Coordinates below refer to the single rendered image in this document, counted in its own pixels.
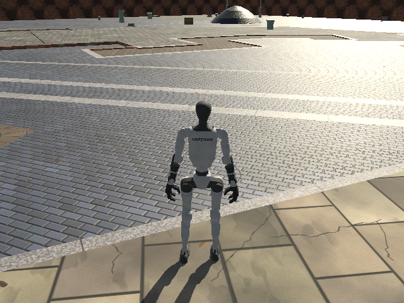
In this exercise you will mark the robot left forearm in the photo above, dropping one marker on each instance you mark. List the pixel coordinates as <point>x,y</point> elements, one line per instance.
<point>173,171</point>

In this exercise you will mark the left robot upper arm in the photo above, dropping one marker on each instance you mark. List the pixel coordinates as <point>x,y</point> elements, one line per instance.
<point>179,145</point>

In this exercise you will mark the robot right hand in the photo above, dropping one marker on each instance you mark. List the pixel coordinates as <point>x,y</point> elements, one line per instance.
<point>234,195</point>

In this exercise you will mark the robot left hand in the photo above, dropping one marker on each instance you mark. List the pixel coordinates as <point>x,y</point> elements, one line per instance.
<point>169,192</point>

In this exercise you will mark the robot right forearm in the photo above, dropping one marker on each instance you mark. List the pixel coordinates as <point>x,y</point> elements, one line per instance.
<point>231,173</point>

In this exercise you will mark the right robot upper arm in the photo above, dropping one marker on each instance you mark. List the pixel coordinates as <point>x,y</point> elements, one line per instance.
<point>225,145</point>

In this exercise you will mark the left robot thigh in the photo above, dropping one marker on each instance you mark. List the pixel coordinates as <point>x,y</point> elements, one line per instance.
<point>186,194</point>

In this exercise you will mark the humanoid robot head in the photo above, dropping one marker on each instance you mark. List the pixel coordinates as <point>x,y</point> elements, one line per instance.
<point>203,110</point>

